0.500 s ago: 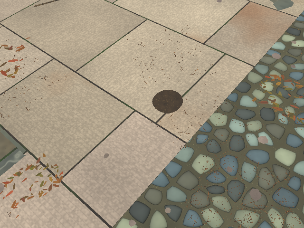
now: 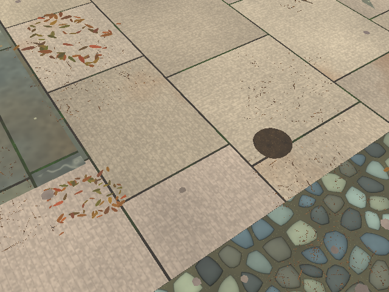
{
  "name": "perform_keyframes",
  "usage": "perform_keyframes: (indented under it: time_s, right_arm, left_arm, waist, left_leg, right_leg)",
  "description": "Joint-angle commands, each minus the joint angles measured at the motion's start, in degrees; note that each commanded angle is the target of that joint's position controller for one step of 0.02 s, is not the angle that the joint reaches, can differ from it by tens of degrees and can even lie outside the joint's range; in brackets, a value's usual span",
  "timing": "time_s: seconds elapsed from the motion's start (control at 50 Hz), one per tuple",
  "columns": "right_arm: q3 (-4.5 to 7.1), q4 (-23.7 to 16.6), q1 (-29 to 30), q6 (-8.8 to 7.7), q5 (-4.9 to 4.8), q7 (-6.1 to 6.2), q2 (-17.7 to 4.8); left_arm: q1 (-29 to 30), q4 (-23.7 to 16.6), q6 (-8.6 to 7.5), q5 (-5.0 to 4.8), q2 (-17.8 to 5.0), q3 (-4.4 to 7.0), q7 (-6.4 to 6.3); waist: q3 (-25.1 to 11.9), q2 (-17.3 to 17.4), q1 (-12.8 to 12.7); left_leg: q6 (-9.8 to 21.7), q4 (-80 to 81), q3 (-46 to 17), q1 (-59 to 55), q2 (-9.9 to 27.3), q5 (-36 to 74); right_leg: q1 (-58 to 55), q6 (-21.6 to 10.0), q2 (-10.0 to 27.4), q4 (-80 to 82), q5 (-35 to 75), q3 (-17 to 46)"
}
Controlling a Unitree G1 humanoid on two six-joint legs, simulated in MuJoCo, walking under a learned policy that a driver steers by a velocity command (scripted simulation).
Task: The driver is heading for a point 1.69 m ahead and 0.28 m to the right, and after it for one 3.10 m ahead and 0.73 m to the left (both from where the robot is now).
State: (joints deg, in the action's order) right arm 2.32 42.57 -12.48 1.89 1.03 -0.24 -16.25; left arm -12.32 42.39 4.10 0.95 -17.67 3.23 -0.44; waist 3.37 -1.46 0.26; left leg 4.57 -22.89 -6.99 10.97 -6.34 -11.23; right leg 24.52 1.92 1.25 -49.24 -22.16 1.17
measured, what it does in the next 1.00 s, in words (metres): steps on the spot: right foot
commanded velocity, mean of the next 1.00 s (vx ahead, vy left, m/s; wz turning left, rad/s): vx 0.07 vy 0.00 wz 0.06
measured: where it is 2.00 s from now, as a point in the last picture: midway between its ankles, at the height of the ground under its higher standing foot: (201, 256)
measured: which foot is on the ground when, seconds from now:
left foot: down 0.00-0.76, up 0.78-1.00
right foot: up 0.00-0.12, down 0.14-1.00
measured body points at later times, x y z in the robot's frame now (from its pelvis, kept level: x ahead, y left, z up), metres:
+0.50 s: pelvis +0.01 -0.04 +0.00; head +0.02 -0.04 +0.45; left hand +0.12 +0.22 -0.12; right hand +0.08 -0.30 -0.14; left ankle +0.00 +0.08 -0.74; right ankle +0.01 -0.13 -0.74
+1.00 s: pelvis +0.07 -0.01 +0.00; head +0.07 +0.00 +0.45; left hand +0.03 +0.26 -0.15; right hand +0.13 -0.27 -0.14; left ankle +0.07 +0.09 -0.73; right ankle +0.01 -0.13 -0.74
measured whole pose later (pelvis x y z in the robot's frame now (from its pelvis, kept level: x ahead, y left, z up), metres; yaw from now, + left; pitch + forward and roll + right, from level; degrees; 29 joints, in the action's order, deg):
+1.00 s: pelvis +0.07 -0.01 +0.00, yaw +2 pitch +0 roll +0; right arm 0.2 59.8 -13.0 -2.2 1.4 -0.8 -14.4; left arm -22.1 60.1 -0.9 0.8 -15.6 1.9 -0.1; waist -0.4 -1.7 -1.2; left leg 4.0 -31.5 2.7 15.0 -0.4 -19.1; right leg 4.1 -2.6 -1.1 -21.1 -17.0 0.7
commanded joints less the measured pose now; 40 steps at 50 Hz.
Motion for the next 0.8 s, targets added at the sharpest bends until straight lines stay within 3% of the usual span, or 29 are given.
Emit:
perform_keyframes:
  time_s: [0.02,0.08,0.12,0.14,0.16,0.18,0.2,0.22,0.26,0.28,0.32,0.38,0.7,0.72,0.76,0.8]
  right_arm:
    - [1.96,-1.95,-1.18,-0.61,0.45,0.28,-8.91]
    - [1.42,-1.14,0.34,-0.54,0.39,0.47,-8.36]
    - [0.54,-0.63,1.95,-0.60,-0.54,0.94,-6.72]
    - [-0.38,-0.61,0.31,-1.04,-0.58,1.00,-3.95]
    - [-0.58,0.11,-3.50,-1.01,-1.06,0.97,-2.82]
    - [-0.12,1.46,-3.08,-0.41,-0.28,1.09,-5.21]
    - [-0.22,2.12,-2.70,-0.21,-0.03,0.87,-5.15]
    - [-0.43,2.78,-1.42,-0.25,0.03,0.65,-4.59]
    - [-0.41,3.31,0.21,-0.64,0.29,0.25,-5.63]
    - [-0.38,4.72,-0.89,-0.83,-0.07,0.30,-5.83]
    - [-0.70,6.60,-1.21,-1.17,-0.35,0.78,-4.98]
    - [-0.95,8.80,-0.81,-1.28,-0.44,1.38,-4.67]
    - [-1.67,18.60,-1.02,-1.18,-0.69,2.23,-4.36]
    - [-1.85,19.12,-1.55,-1.13,-0.62,2.25,-3.89]
    - [-1.53,19.03,-1.52,-0.96,-0.14,2.15,-4.38]
    - [-1.53,17.46,1.00,-1.19,0.83,1.40,-3.84]
  left_arm:
    - [1.76,-3.92,-1.01,-0.36,-3.83,0.60,-0.35]
    - [0.17,-3.17,-1.43,-0.87,-3.20,0.20,-0.88]
    - [-3.22,-1.71,-2.36,-0.33,-1.79,-0.48,-1.36]
    - [-3.18,-1.91,-3.26,0.78,-4.10,-0.44,-1.85]
    - [1.32,-3.34,-3.77,0.65,-8.34,-0.17,-1.62]
    - [1.72,-2.47,-3.67,0.08,-7.11,-0.33,-0.99]
    - [3.43,-2.41,-3.84,-0.02,-4.77,-1.20,-0.54]
    - [3.87,-2.09,-3.84,0.00,-4.20,-1.47,-0.39]
    - [2.06,-1.24,-3.94,-0.06,-4.49,-1.59,-0.69]
    - [1.63,-0.99,-3.99,-0.32,-4.87,-1.46,-0.67]
    - [1.14,-0.09,-4.07,-0.56,-4.55,-1.55,-0.79]
    - [0.81,1.27,-4.26,-0.42,-4.16,-1.75,-0.72]
    - [-0.64,10.51,-4.55,-0.36,-3.50,-2.82,-0.86]
    - [-1.21,11.15,-4.49,-0.25,-3.53,-2.85,-0.79]
    - [-2.48,12.00,-3.83,-0.13,-6.15,-1.76,-0.66]
    - [-6.75,13.48,-3.24,-0.04,-7.54,-0.91,-0.56]
  waist:
    - [-3.86,8.17,1.45]
    - [-4.12,7.84,0.26]
    - [-4.46,5.35,-2.54]
    - [-5.69,-0.05,-1.25]
    - [-4.95,-6.83,2.57]
    - [-4.72,-7.88,1.47]
    - [-3.36,-7.26,2.28]
    - [-2.33,-7.22,1.84]
    - [-2.67,-7.32,0.64]
    - [-2.71,-4.52,0.42]
    - [-2.72,-1.22,0.19]
    - [-3.02,0.50,-0.26]
    - [-1.93,1.02,-0.29]
    - [-3.04,0.67,-0.43]
    - [-1.43,-2.44,-1.11]
    - [2.99,-6.23,-2.70]
  left_leg:
    - [8.42,4.20,-13.21,-2.97,15.83,16.76]
    - [7.13,2.15,-14.27,-0.79,15.39,19.49]
    - [3.23,-0.14,-13.72,3.55,13.17,15.60]
    - [0.10,-2.98,-11.65,6.61,10.26,8.19]
    - [-1.79,-4.76,-4.46,7.71,2.82,-4.41]
    - [-2.17,-5.57,-1.19,1.12,2.96,-10.49]
    - [-2.05,-3.03,-1.24,-1.55,3.72,-6.84]
    - [-2.00,0.03,-2.09,-2.85,4.16,-1.56]
    - [-2.26,1.87,-3.88,-4.11,6.09,5.52]
    - [-2.34,1.50,-3.92,-2.71,6.40,6.74]
    - [-2.75,2.73,-4.01,-1.55,6.78,6.83]
    - [-2.93,3.81,-4.43,-1.52,7.32,8.08]
    - [-2.72,5.22,-4.25,-3.17,8.87,8.71]
    - [-2.46,5.10,-3.73,-3.28,8.29,4.38]
    - [-1.14,-0.58,-0.57,1.73,4.68,-10.08]
    - [-0.51,-9.51,3.89,10.77,2.59,-16.46]
  right_leg:
    - [-1.70,-1.15,-0.86,4.96,-1.21,-0.45]
    - [-8.98,-2.37,-1.99,14.03,-0.20,-1.01]
    - [-19.63,-3.30,-0.75,30.47,12.35,0.13]
    - [-24.27,-4.30,7.09,34.27,15.16,8.19]
    - [-21.37,-8.36,14.98,34.81,23.86,17.08]
    - [-14.42,-12.40,16.74,33.30,25.06,16.63]
    - [-12.57,-11.36,13.63,33.18,22.18,13.87]
    - [-11.83,-8.77,10.07,32.84,17.43,10.94]
    - [-12.35,-5.96,6.78,32.35,14.86,8.62]
    - [-14.28,-5.65,5.65,32.22,14.82,7.36]
    - [-16.70,-5.76,5.46,31.08,16.26,6.76]
    - [-18.11,-5.88,5.13,30.27,18.46,6.06]
    - [-17.53,-5.64,4.32,31.88,17.41,5.80]
    - [-17.94,-5.73,3.92,32.68,10.93,5.94]
    - [-17.09,-7.91,3.95,34.23,-8.88,8.99]
    - [-16.08,-12.84,10.32,40.38,-25.14,18.73]
Keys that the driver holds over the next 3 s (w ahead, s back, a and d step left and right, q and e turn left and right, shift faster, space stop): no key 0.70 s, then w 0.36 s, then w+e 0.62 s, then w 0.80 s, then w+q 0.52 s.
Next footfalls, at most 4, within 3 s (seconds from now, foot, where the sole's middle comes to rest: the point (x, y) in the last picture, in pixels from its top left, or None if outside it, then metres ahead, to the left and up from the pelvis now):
0.14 right None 0.05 -0.12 -0.78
1.02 left None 0.12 0.10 -0.78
1.50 right None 0.45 -0.06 -0.78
2.04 left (198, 203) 0.81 -0.02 -0.78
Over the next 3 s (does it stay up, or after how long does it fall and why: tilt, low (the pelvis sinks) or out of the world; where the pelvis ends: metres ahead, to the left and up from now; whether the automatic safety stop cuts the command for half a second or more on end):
stays up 1.07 -0.24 -0.01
